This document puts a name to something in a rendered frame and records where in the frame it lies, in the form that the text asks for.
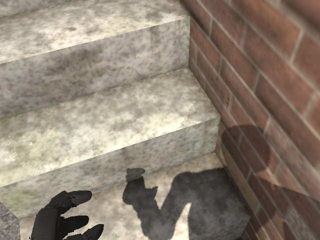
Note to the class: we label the robot left hand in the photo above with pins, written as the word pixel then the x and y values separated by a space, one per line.
pixel 50 225

